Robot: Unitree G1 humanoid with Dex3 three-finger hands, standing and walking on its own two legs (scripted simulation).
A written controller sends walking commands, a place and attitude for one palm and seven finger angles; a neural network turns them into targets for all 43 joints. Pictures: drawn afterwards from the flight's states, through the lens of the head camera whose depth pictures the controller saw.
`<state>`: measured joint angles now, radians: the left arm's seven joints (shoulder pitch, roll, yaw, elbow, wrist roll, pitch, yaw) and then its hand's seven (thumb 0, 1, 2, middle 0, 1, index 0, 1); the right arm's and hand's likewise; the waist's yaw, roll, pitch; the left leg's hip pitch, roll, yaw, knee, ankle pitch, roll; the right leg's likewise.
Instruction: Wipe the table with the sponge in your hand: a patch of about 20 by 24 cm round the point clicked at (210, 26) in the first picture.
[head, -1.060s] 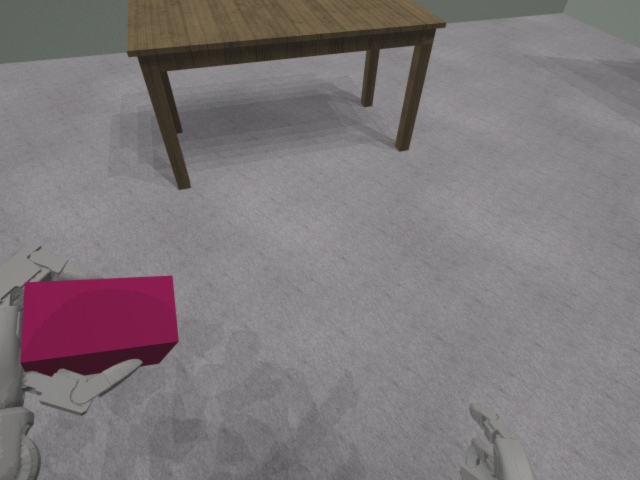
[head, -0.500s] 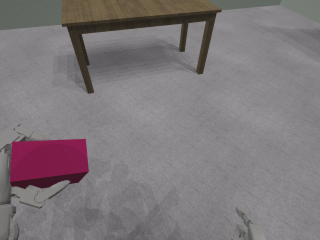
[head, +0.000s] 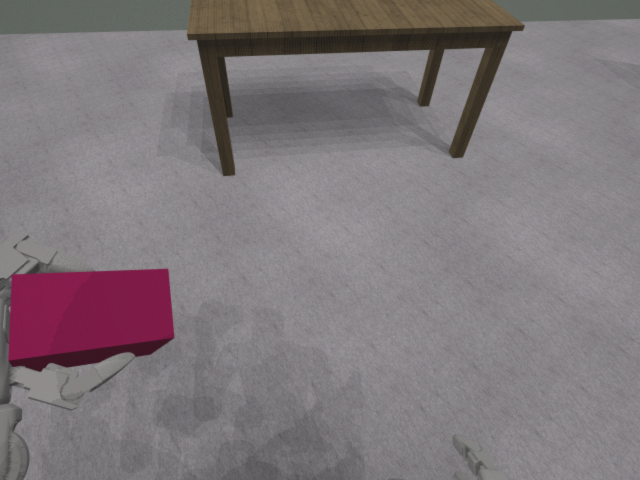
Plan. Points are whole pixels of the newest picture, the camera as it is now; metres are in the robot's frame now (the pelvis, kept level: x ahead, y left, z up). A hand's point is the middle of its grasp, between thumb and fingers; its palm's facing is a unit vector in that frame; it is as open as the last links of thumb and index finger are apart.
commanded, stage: walk to a spot facing it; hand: left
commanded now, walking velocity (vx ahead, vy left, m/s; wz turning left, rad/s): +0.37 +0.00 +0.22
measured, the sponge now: (115, 319) +0.23 +0.21 +0.15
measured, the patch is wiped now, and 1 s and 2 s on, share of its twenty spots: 0.00 0.00 0.00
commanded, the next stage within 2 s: none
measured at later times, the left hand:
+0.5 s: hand (153, 227) +0.33 +0.21 +0.16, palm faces +0.48 -0.73 -0.48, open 10.4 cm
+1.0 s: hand (190, 138) +0.48 +0.21 +0.17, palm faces +0.59 -0.63 -0.49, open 10.4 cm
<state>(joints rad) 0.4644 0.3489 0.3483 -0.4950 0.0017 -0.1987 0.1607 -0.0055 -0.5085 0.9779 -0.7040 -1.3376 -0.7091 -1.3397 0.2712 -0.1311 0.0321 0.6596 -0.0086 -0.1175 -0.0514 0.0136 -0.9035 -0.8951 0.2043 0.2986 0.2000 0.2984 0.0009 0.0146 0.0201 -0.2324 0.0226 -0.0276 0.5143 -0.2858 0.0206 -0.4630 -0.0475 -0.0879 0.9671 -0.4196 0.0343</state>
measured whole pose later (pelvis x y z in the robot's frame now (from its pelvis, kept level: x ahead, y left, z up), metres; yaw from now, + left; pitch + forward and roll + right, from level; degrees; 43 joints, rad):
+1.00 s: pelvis +0.34 -0.08 -0.02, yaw +12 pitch +0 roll +0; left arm 0.48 0.37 0.39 -0.50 -0.02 -0.22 0.15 0.00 -0.51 0.98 -0.70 -1.34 -0.71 -1.34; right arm 0.26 -0.15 0.01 0.63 0.01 -0.10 -0.06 0.01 -0.90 -0.89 0.21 0.30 0.20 0.30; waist 0.05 0.05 0.04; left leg -0.24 0.12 0.09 0.63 -0.38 -0.03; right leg -0.35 -0.10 -0.18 0.61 -0.28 0.04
